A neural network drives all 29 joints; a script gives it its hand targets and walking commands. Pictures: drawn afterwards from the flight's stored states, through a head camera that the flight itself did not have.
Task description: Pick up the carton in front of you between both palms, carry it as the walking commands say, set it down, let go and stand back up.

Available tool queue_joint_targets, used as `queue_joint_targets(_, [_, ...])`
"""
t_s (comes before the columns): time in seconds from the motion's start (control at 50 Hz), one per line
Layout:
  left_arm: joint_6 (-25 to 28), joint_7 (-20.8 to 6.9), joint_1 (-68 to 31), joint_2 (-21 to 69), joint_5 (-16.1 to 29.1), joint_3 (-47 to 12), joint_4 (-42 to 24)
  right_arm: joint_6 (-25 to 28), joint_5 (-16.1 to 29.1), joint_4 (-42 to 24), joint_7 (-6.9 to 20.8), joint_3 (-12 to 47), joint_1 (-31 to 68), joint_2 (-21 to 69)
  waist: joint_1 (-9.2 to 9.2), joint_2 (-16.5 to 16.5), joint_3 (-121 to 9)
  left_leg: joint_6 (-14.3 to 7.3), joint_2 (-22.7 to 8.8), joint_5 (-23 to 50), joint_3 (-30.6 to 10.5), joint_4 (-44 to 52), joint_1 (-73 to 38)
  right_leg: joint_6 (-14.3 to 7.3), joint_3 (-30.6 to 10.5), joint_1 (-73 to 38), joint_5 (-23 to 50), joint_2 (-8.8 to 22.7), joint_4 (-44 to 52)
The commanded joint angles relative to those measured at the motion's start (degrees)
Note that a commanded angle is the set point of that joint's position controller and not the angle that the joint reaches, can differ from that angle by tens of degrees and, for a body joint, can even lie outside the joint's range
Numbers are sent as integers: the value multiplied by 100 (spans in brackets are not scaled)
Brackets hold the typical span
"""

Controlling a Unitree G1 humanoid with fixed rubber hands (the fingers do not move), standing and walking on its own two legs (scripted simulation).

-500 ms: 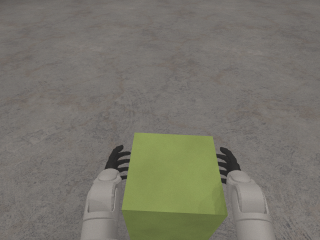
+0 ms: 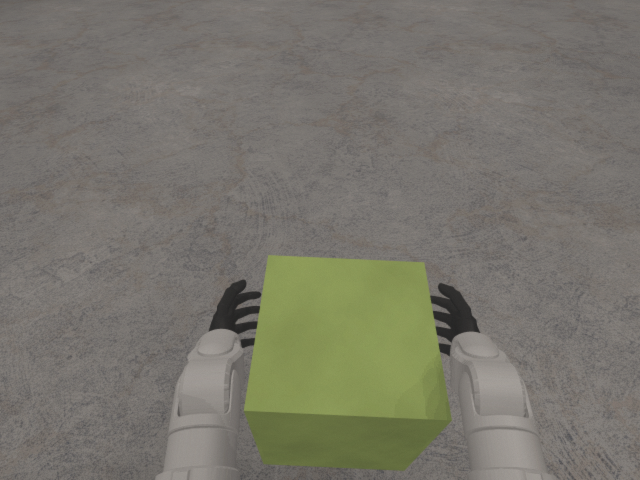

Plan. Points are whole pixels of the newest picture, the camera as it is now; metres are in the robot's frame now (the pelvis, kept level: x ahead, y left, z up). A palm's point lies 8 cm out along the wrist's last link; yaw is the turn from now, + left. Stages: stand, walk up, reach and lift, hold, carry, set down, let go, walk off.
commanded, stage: carry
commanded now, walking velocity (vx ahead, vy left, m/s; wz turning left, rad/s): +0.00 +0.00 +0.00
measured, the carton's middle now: (339, 368) +0.30 +0.00 -0.04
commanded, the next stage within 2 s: hold in 1.80 s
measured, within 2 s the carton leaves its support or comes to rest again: neither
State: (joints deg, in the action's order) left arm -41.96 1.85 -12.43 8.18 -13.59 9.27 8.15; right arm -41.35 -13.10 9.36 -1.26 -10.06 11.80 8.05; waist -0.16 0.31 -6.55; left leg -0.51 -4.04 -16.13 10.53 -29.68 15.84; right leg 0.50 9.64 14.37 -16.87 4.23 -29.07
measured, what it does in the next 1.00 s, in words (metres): stands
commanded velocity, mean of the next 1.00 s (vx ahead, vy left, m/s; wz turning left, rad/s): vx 0.00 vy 0.00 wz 0.00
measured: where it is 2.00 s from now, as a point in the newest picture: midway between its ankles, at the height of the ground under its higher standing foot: outside the picture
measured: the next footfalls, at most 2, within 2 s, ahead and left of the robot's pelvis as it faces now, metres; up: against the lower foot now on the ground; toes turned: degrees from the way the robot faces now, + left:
none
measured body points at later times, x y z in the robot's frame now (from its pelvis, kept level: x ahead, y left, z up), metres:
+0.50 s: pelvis -0.01 -0.01 +0.00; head -0.04 -0.01 +0.45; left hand +0.29 +0.14 +0.05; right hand +0.29 -0.16 +0.04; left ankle -0.01 +0.10 -0.74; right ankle -0.02 -0.12 -0.74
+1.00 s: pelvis -0.02 -0.01 +0.00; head -0.05 -0.02 +0.45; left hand +0.28 +0.14 +0.05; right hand +0.28 -0.16 +0.04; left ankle -0.01 +0.10 -0.74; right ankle -0.02 -0.12 -0.74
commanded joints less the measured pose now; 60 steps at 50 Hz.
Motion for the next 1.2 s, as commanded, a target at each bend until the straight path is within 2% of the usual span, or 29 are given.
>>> queue_joint_targets(0.0, [143, -1283, -2303, 5052, 1325, -3029, -143, 117, 1305, -240, 1296, 3027, 2469, 4962, 14, 39, -1136, 24, -606, 1783, -601, 335, -525, -122, -512, -349, 1598, 552, 372])
queue_joint_targets(0.04, [170, -1294, -2438, 5008, 1422, -3127, -299, 124, 1307, -224, 1301, 3012, 2376, 5033, 28, 79, -1244, 4, -603, 1729, -642, 396, -561, -129, -585, -369, 1532, 587, 345])
queue_joint_targets(0.06, [154, -1299, -2408, 5115, 1413, -3124, -193, 122, 1323, -242, 1310, 3089, 2480, 5022, 16, -60, -1244, 10, -590, 1614, -644, 338, -582, -116, -570, -353, 1457, 525, 336])
queue_joint_targets(0.12, [149, -1300, -2448, 5023, 1333, -3011, -174, 89, 1300, -161, 1312, 3032, 2519, 5047, 1, 61, -1029, -16, -640, 1653, -625, 362, -481, -96, -568, -249, 1474, 563, 416])
queue_joint_targets(0.18, [125, -1309, -2356, 5137, 1360, -3042, -131, 70, 1306, -176, 1322, 3055, 2436, 5027, 35, -138, -1246, -38, -584, 1789, -646, 350, -596, -146, -573, -330, 1519, 558, 317])
queue_joint_targets(0.26, [146, -1318, -2461, 5081, 1344, -3019, -117, 91, 1249, -137, 1300, 2965, 2460, 4991, 11, 128, -1130, 30, -578, 1758, -600, 364, -469, -116, -577, -296, 1470, 525, 358])
queue_joint_targets(0.3, [143, -1302, -2411, 4992, 1328, -2938, -113, 77, 1229, -140, 1313, 2973, 2487, 5020, 26, -192, -1170, 44, -590, 1618, -592, 353, -497, -67, -515, -301, 1541, 501, 372])
queue_joint_targets(0.34, [140, -1300, -2390, 4997, 1308, -2957, -59, 109, 1374, -194, 1322, 3086, 2652, 5094, 1, 83, -1158, 51, -598, 1618, -578, 292, -446, -102, -578, -396, 1593, 519, 375])
queue_joint_targets(0.38, [132, -1295, -2433, 5180, 1362, -3013, -94, 83, 1377, -252, 1320, 3107, 2632, 5067, 30, 127, -1117, 62, -588, 1354, -621, 453, -437, -145, -586, -275, 1284, 530, 441])
queue_joint_targets(0.42, [136, -1291, -2500, 5067, 1324, -2943, -100, 70, 1274, -118, 1307, 3000, 2597, 4992, -4, -132, -1095, 28, -566, 1312, -628, 387, -426, -132, -577, -275, 1223, 512, 479])
queue_joint_targets(0.52, [162, -1327, -2424, 5139, 1399, -3009, -27, 104, 1336, -220, 1306, 3050, 2609, 5023, 31, 58, -1205, 56, -600, 1245, -608, 410, -434, -176, -605, -315, 1214, 526, 503])
queue_joint_targets(0.58, [142, -1313, -2415, 5069, 1353, -2951, -32, 86, 1327, -166, 1326, 3037, 2549, 5038, 26, -91, -1085, 21, -630, 1275, -661, 439, -360, -161, -606, -285, 1180, 551, 521])
queue_joint_targets(0.62, [157, -1307, -2365, 5118, 1275, -2900, -75, 100, 1313, -243, 1319, 3086, 2691, 5057, 18, -23, -1174, 48, -584, 1215, -624, 448, -487, -193, -616, -200, 1201, 544, 519])
queue_joint_targets(0.66, [165, -1310, -2513, 5122, 1409, -3082, -269, 75, 1332, -145, 1315, 3090, 2511, 5053, 20, -86, -1216, 40, -598, 1316, -649, 418, -402, -175, -590, -347, 1226, 526, 471])
queue_joint_targets(0.72, [139, -1298, -2392, 5036, 1338, -2994, -223, 58, 1290, -84, 1305, 2967, 2434, 4999, 13, 131, -1250, 16, -610, 1454, -624, 365, -541, -153, -610, -219, 1383, 532, 433])
queue_joint_targets(0.76, [140, -1306, -2471, 5077, 1357, -3066, -212, 74, 1291, -250, 1291, 3102, 2572, 5011, 33, -68, -1110, 55, -593, 1384, -629, 445, -431, -167, -581, -235, 1201, 497, 493])
queue_joint_targets(0.78, [123, -1313, -2469, 5012, 1340, -2918, -64, 49, 1268, -102, 1289, 3004, 2555, 4979, -3, -29, -1096, 50, -580, 1137, -627, 410, -374, -176, -602, -229, 1259, 505, 523])
queue_joint_targets(0.8, [111, -1304, -2351, 5044, 1323, -2975, -50, 55, 1325, -210, 1294, 3057, 2624, 5015, 3, 102, -1160, 23, -597, 1130, -633, 383, -386, -201, -678, -296, 1295, 568, 512])
queue_joint_targets(0.84, [124, -1312, -2453, 5063, 1375, -2989, -62, 66, 1328, -132, 1302, 2968, 2542, 5021, 16, 72, -1121, 53, -576, 1296, -623, 423, -355, -152, -581, -251, 1259, 511, 494])
queue_joint_targets(0.86, [140, -1320, -2348, 5062, 1358, -2948, -66, 85, 1300, -226, 1296, 3111, 2561, 5048, 25, -177, -1234, 49, -609, 1318, -644, 424, -458, -134, -558, -214, 1250, 523, 484])
queue_joint_targets(0.92, [159, -1331, -2489, 5188, 1429, -3042, -194, 76, 1364, -234, 1318, 3117, 2625, 5091, 33, -89, -1144, 19, -628, 1295, -660, 450, -366, -196, -613, -228, 1233, 523, 514])
queue_joint_targets(0.96, [143, -1321, -2443, 5086, 1366, -2982, -117, 89, 1292, -151, 1310, 3061, 2539, 5052, 12, 118, -1213, 22, -603, 1275, -644, 389, -441, -195, -612, -274, 1282, 531, 506])
queue_joint_targets(0.98, [141, -1323, -2428, 5104, 1402, -3041, -118, 85, 1336, -175, 1324, 3047, 2538, 5091, 49, -92, -1256, 35, -611, 1276, -649, 480, -447, -190, -597, -191, 1191, 518, 441])
queue_joint_targets(1.0, [134, -1323, -2396, 5084, 1341, -2973, -91, 68, 1294, -85, 1321, 3017, 2526, 5062, 20, 55, -1222, 58, -613, 1201, -641, 429, -450, -200, -631, -202, 1262, 533, 463])
queue_joint_targets(1.02, [118, -1321, -2456, 4991, 1361, -2983, -138, 67, 1283, -97, 1324, 2989, 2519, 5011, 25, -86, -1104, 61, -578, 1223, -675, 442, -379, -189, -617, -142, 1257, 551, 470])
queue_joint_targets(1.04, [113, -1324, -2470, 5062, 1341, -2985, -68, 67, 1277, -111, 1305, 2944, 2531, 5016, 12, 111, -1161, 61, -583, 1221, -594, 378, -397, -167, -624, -151, 1223, 512, 533])
queue_joint_targets(1.12, [127, -1318, -2386, 5060, 1380, -2965, -63, 49, 1323, -130, 1309, 3067, 2508, 5048, 27, -148, -1223, 43, -593, 1110, -644, 452, -382, -201, -628, -231, 1162, 491, 499])
queue_joint_targets(1.14, [140, -1329, -2458, 5080, 1415, -2979, -63, 71, 1325, -198, 1309, 3002, 2595, 5011, 26, 63, -1132, 44, -608, 1144, -612, 411, -375, -227, -683, -162, 1294, 565, 530])
queue_joint_targets(1.18, [142, -1306, -2532, 5085, 1387, -3067, -228, 66, 1269, -79, 1304, 3018, 2456, 5074, 23, -17, -1226, 52, -607, 1259, -645, 395, -371, -188, -600, -250, 1257, 502, 506])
